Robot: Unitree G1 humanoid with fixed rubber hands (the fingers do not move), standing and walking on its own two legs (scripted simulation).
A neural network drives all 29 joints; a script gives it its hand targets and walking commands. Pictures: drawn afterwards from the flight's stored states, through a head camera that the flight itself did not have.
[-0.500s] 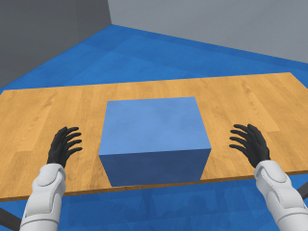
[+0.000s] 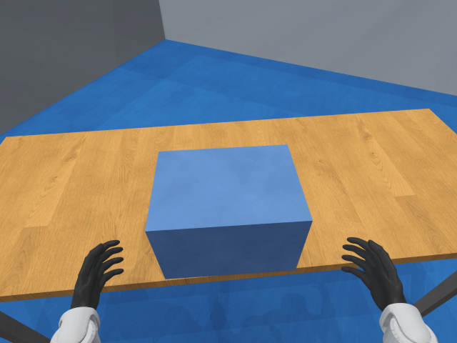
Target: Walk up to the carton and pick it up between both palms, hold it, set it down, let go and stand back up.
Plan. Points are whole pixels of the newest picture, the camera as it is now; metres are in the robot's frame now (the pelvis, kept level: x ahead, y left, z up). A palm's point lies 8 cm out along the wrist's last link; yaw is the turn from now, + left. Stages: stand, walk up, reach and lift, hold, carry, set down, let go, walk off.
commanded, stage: set down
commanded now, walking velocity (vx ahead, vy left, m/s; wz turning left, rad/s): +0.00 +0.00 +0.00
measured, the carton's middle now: (227, 210) +0.39 +0.06 -0.04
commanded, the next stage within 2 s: let go in 1.74 s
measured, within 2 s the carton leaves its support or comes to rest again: neither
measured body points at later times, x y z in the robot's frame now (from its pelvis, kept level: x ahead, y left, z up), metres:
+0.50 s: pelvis +0.00 +0.02 +0.00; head -0.02 +0.03 +0.45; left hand +0.18 +0.28 -0.03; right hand +0.18 -0.21 -0.03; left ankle +0.02 +0.14 -0.74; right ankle -0.04 -0.11 -0.74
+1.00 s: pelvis +0.01 +0.01 +0.00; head -0.02 +0.01 +0.45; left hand +0.17 +0.26 -0.06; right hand +0.18 -0.21 -0.07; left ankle +0.02 +0.14 -0.74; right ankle -0.04 -0.11 -0.74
